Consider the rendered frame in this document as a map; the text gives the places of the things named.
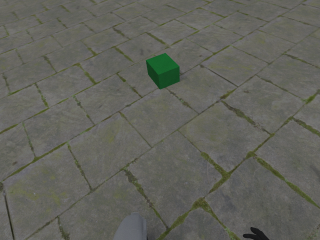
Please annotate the left robot thigh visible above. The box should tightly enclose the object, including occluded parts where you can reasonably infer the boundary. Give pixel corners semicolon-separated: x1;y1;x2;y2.
113;215;147;240

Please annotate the carton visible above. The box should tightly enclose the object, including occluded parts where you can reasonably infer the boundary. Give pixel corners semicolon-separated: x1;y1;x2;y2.
146;53;180;90

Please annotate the robot right hand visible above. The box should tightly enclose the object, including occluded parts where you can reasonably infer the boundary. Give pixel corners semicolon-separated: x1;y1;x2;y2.
243;227;269;240

